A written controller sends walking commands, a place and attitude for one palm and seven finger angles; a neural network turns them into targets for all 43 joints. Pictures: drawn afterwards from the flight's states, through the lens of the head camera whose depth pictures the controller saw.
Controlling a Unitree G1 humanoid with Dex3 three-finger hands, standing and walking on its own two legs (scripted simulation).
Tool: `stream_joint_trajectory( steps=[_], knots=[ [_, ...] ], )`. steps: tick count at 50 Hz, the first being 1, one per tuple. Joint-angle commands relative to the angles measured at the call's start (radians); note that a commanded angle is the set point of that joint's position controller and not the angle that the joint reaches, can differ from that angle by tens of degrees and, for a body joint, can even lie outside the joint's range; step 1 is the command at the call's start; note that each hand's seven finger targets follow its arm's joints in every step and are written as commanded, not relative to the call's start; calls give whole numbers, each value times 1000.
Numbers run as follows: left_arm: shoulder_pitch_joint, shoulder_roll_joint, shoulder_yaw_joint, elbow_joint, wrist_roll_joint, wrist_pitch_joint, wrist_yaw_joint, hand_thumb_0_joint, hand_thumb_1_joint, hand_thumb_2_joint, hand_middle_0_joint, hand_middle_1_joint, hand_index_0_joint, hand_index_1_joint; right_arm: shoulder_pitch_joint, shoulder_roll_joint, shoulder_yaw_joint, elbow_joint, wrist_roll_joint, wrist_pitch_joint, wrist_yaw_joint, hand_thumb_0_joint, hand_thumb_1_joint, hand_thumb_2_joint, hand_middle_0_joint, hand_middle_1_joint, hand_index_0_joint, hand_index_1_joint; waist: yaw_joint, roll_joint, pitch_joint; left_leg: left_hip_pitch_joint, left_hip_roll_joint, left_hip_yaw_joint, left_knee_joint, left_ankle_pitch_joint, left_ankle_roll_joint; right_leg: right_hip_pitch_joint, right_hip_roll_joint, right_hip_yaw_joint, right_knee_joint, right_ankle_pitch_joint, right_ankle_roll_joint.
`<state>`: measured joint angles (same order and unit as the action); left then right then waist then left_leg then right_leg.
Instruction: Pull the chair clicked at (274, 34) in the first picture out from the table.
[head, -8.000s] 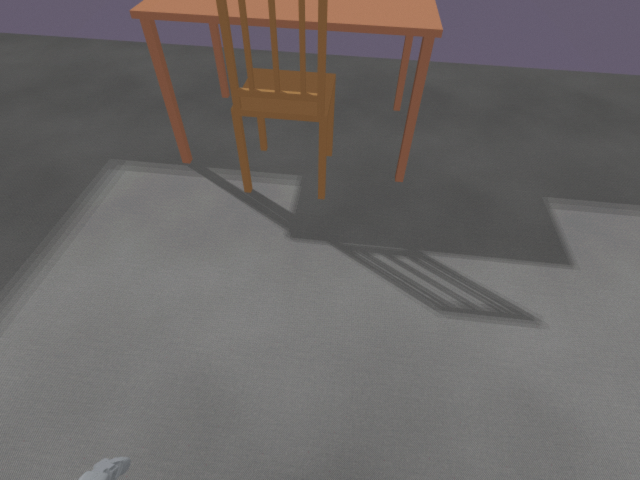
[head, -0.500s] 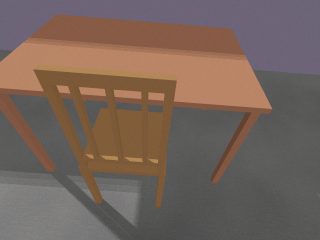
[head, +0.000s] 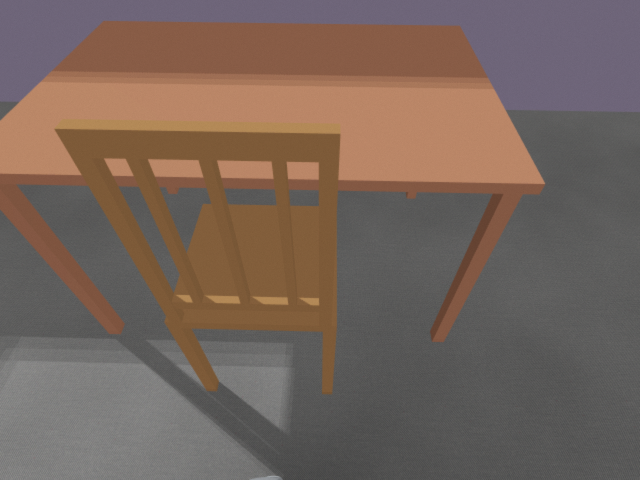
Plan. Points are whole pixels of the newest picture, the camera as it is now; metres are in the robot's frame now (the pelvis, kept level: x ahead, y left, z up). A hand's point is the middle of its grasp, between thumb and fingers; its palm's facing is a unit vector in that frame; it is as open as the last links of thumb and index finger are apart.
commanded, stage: come to a stop and stand still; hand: left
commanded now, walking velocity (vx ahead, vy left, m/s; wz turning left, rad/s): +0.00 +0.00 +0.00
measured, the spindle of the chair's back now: (230, 242) +0.50 +0.18 -0.04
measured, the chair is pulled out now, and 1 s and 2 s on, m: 0.00 0.00 0.00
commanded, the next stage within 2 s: look again from close up in 1.02 s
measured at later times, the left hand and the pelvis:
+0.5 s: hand out of the picture -0.01 +0.16 -0.17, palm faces -0.01 -0.98 -0.18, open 7.4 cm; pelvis +0.01 -0.01 +0.01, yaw -1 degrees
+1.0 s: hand out of the picture +0.02 +0.16 -0.16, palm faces -0.01 -0.98 -0.21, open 7.4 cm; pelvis +0.03 -0.02 +0.01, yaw -2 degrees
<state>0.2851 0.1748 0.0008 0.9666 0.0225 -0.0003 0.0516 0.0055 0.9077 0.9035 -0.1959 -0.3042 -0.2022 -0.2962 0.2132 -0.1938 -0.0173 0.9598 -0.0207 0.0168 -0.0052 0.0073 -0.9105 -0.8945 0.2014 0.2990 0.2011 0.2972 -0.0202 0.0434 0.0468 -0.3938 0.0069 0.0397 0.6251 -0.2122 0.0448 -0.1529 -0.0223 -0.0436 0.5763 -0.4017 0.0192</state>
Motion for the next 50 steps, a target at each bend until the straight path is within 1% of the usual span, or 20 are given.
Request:
stream_joint_trajectory(
  steps=[1, 3, 4, 5, 7, 10, 12, 14, 15, 18, 20, 21, 23, 31, 34, 37, 39, 40, 49, 50],
  knots=[
    [59, 126, 24, -59, -2, -5, -7, 0, 900, 900, -200, -300, -200, -300, 45, -109, -18, -70, -2, -11, 3, 0, -900, -900, 200, 300, 200, 300, 8, -26, 49, 28, 65, -147, -197, -196, 20, -164, -38, 62, -119, -121, -83],
    [68, 125, 22, -56, -2, -3, -9, 0, 900, 900, -200, -300, -200, -300, 30, -115, -18, -72, -1, -7, 4, 0, -900, -900, 200, 300, 200, 300, 16, -62, 76, 5, 61, -151, -221, -254, 16, -183, -38, 74, -135, -164, -79],
    [75, 129, 21, -55, -2, -3, -10, 0, 900, 900, -200, -300, -200, -300, 35, -112, -18, -71, -1, -7, 4, 0, -900, -900, 200, 300, 200, 300, 17, -80, 64, 17, 59, -146, -224, -244, 14, -184, -42, 82, -144, -166, -80],
    [72, 132, 21, -56, 0, -4, -12, 0, 900, 900, -200, -300, -200, -300, 37, -110, -17, -65, -1, -11, 4, 0, -900, -900, 200, 300, 200, 300, 19, -67, 67, 22, 58, -139, -229, -219, 13, -176, -45, 81, -147, -150, -80],
    [75, 133, 19, -53, -3, -7, -12, 0, 900, 900, -200, -300, -200, -300, 44, -109, -15, -55, 1, -14, 4, 0, -900, -900, 200, 300, 200, 300, 18, -84, 40, 56, 60, -135, -225, -189, 11, -179, -55, 92, -157, -131, -76],
    [88, 133, 16, -44, -3, -11, -14, 0, 900, 900, -200, -300, -200, -300, 46, -103, -10, -34, 5, -20, 3, 0, -900, -900, 200, 300, 200, 300, 24, -78, 43, 72, 67, -132, -241, -166, 12, -168, -56, 89, -177, -101, -67],
    [95, 134, 14, -33, -6, -14, -15, 0, 900, 900, -200, -300, -200, -300, 52, -104, -7, -23, 7, -24, 3, 0, -900, -900, 200, 300, 200, 300, 23, -74, 24, 89, 66, -124, -232, -126, 9, -154, -64, 97, -184, -67, -65],
    [105, 130, 12, -19, -8, -18, -15, 0, 900, 900, -200, -300, -200, -300, 61, -102, -4, -6, 9, -31, 1, 0, -900, -900, 200, 300, 200, 300, 22, -46, -10, 127, 74, -122, -228, -63, 10, -133, -66, 92, -180, -8, -61],
    [111, 128, 11, -12, -7, -20, -15, 0, 900, 900, -200, -300, -200, -300, 61, -97, -3, 3, 11, -34, -1, 0, -900, -900, 200, 300, 200, 300, 26, -57, -9, 133, 78, -122, -229, -27, 13, -119, -62, 87, -182, 27, -58],
    [126, 119, 8, 15, -9, -21, -13, 0, 900, 900, -200, -300, -200, -300, 64, -101, -1, 23, 13, -41, -5, 0, -900, -900, 200, 300, 200, 300, 27, -20, -35, 163, 88, -122, -226, 29, 15, -96, -65, 78, -176, 82, -50],
    [133, 117, 6, 29, -8, -22, -13, 0, 900, 900, -200, -300, -200, -300, 67, -96, 2, 39, 18, -43, -7, 0, -900, -900, 200, 300, 200, 300, 31, -39, -16, 157, 90, -119, -226, 57, 17, -86, -65, 73, -192, 105, -46],
    [132, 112, 4, 37, -8, -22, -12, 0, 900, 900, -200, -300, -200, -300, 64, -99, 3, 44, 17, -44, -8, 0, -900, -900, 200, 300, 200, 300, 27, -29, -15, 163, 87, -114, -220, 68, 14, -86, -69, 78, -192, 115, -46],
    [139, 109, 2, 55, -10, -22, -12, 0, 900, 900, -200, -300, -200, -300, 67, -95, 5, 57, 17, -44, -9, 0, -900, -900, 200, 300, 200, 300, 26, -17, -16, 177, 88, -115, -227, 63, 12, -88, -70, 75, -197, 113, -44],
    [143, 92, -3, 93, -6, -22, -11, 0, 900, 900, -200, -300, -200, -300, 58, -90, 4, 84, 19, -43, -13, 0, -900, -900, 200, 300, 200, 300, 24, -39, 28, 184, 88, -108, -245, 50, 6, -100, -72, 76, -224, 110, -39],
    [149, 88, -3, 102, -6, -22, -10, 0, 900, 900, -200, -300, -200, -300, 60, -88, 5, 89, 17, -45, -14, 0, -900, -900, 200, 300, 200, 300, 25, -32, -8, 218, 92, -105, -241, 96, 7, -82, -76, 72, -218, 146, -37],
    [151, 90, -2, 106, -6, -25, -8, 0, 900, 900, -200, -300, -200, -300, 55, -86, 6, 93, 19, -50, -17, 0, -900, -900, 200, 300, 200, 300, 28, -48, -25, 236, 94, -93, -225, 163, 7, -65, -83, 73, -217, 205, -34],
    [146, 90, -2, 107, -6, -25, -7, 0, 900, 900, -200, -300, -200, -300, 55, -88, 7, 96, 19, -50, -18, 0, -900, -900, 200, 300, 200, 300, 26, -48, -30, 244, 94, -90, -217, 201, 7, -55, -85, 71, -215, 234, -32],
    [149, 93, -2, 106, -5, -26, -7, 0, 900, 900, -200, -300, -200, -300, 50, -85, 8, 98, 22, -51, -19, 0, -900, -900, 200, 300, 200, 300, 31, -64, -16, 238, 96, -85, -216, 214, 9, -53, -83, 72, -223, 252, -30],
    [140, 95, -3, 111, -7, -23, -4, 0, 900, 900, -200, -300, -200, -300, 51, -88, 13, 105, 19, -45, -19, 0, -900, -900, 200, 300, 200, 300, 27, -58, 4, 243, 93, -83, -231, 200, 3, -48, -87, 76, -234, 252, -31],
    [140, 98, -3, 109, -7, -24, -5, 0, 900, 900, -200, -300, -200, -300, 46, -83, 13, 107, 21, -45, -18, 0, -900, -900, 200, 300, 200, 300, 32, -69, 25, 231, 92, -81, -235, 190, 3, -51, -85, 73, -243, 247, -31]
  ],
)
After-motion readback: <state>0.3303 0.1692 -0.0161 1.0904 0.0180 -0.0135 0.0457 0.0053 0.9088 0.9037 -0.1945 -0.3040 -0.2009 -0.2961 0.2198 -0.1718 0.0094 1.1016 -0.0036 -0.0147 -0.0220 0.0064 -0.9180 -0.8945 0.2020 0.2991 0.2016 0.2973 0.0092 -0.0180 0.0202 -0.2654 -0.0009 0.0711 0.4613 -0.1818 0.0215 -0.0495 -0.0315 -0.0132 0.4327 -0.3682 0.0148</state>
